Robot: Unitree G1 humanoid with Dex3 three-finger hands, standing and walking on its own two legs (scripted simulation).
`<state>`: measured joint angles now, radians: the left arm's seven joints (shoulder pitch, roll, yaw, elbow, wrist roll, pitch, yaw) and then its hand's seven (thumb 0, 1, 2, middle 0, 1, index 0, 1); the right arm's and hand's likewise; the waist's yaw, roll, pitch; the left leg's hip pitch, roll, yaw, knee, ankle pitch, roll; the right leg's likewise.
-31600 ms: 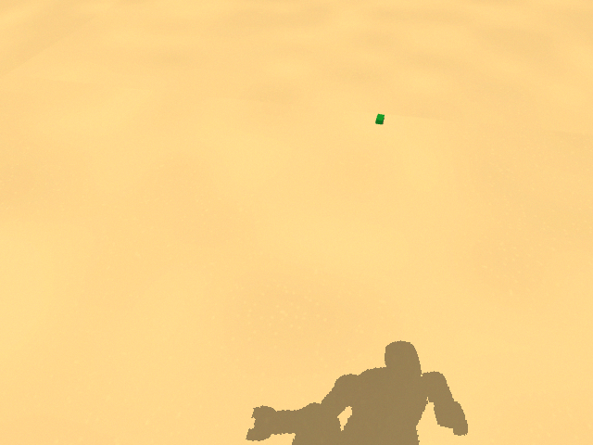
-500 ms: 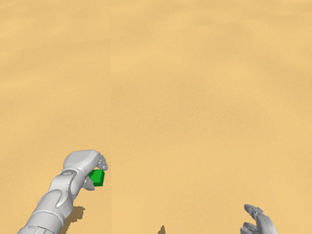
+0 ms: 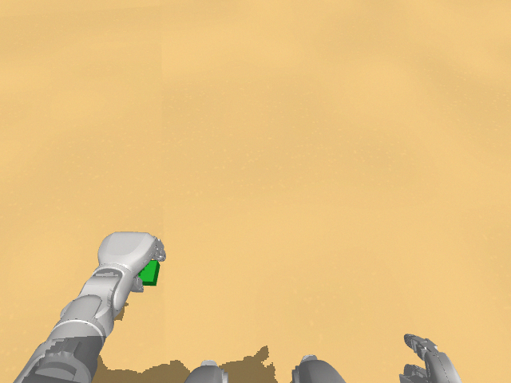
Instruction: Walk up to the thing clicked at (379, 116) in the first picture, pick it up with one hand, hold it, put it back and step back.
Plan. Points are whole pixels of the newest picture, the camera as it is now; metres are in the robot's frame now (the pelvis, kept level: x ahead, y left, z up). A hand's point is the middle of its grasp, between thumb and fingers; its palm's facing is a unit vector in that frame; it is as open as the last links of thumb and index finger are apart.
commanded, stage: crouch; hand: left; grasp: from above
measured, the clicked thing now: (139, 272) +0.34 +0.23 -0.12
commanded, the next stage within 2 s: lower in 1.50 s
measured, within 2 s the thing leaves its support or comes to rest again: neither
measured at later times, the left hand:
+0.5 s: hand (163, 289) +0.37 +0.23 -0.34, palm faces -0.47 +0.03 -0.88, open 7.0 cm
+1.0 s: hand (173, 297) +0.39 +0.24 -0.48, palm faces -0.45 -0.01 -0.89, open 7.0 cm
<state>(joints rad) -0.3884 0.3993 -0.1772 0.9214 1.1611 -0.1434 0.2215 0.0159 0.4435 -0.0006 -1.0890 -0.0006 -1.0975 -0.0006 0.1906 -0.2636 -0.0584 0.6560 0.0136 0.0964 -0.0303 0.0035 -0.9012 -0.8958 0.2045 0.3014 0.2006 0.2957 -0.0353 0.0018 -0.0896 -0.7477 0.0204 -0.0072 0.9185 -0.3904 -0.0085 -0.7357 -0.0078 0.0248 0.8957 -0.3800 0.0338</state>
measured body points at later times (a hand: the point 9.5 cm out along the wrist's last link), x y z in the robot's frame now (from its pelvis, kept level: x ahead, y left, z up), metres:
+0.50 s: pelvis -0.05 +0.02 -0.20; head +0.13 +0.03 +0.21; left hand +0.39 +0.23 -0.29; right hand -0.01 -0.26 -0.32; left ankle +0.03 +0.12 -0.69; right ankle +0.03 -0.14 -0.69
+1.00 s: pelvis -0.05 +0.00 -0.31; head +0.18 +0.03 +0.07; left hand +0.41 +0.24 -0.43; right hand +0.01 -0.28 -0.43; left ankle +0.03 +0.12 -0.69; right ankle +0.03 -0.14 -0.69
